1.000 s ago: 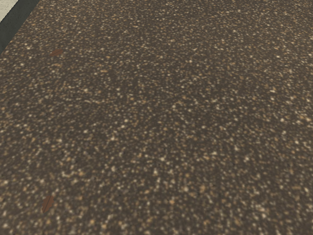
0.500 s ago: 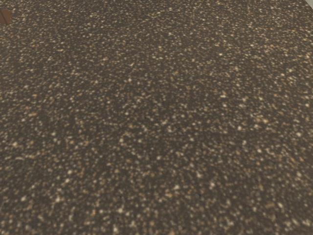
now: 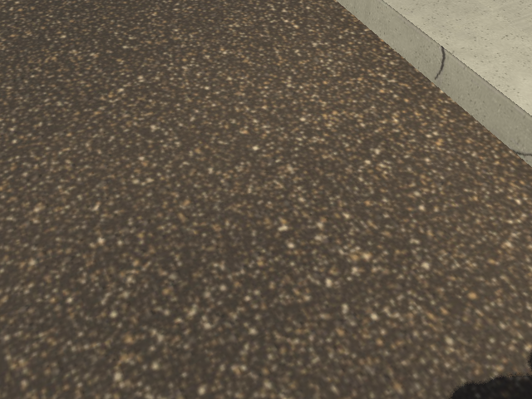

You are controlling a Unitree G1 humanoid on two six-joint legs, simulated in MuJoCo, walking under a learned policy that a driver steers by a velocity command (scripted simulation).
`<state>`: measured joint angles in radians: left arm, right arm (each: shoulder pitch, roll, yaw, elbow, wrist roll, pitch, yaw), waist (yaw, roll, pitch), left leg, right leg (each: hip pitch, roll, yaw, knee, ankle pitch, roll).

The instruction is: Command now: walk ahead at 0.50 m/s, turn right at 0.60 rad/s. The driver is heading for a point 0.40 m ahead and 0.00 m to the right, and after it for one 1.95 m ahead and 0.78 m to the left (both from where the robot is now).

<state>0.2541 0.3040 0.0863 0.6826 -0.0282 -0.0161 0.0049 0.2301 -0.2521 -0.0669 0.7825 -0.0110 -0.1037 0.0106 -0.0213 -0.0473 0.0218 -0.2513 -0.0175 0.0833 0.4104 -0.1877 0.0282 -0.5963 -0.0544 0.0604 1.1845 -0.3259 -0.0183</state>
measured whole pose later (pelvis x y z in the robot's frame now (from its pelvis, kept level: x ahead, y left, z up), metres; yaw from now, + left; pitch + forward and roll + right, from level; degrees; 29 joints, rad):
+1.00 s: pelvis +0.54 -0.03 -0.01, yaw +10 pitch +2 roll +0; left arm 0.21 0.28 0.05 0.74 -0.01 -0.11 0.01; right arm 0.23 -0.30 -0.07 0.71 0.01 -0.05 0.04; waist -0.01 -0.01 0.05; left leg -0.37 -0.10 0.00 0.51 -0.18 0.10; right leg -0.44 -0.05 0.04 1.22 -0.39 0.01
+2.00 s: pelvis +1.01 +0.18 -0.01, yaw +45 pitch +1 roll +0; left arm 0.21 0.31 0.05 0.78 -0.02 -0.10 -0.01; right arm 0.23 -0.28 -0.06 0.64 0.01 -0.04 0.03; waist 0.01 -0.02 0.06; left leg -0.34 -0.08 0.02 0.50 -0.18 0.09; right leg -0.47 -0.09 0.02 1.19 -0.35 0.00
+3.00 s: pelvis +1.41 +0.58 -0.01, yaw +45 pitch +2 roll -1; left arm 0.34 0.31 0.04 0.88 -0.03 -0.06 -0.01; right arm 0.13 -0.26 -0.04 0.71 0.00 -0.08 0.02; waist 0.03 -0.03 0.03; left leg -0.41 0.00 0.05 0.54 -0.17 0.05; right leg -0.31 -0.01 0.05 1.09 -0.44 -0.03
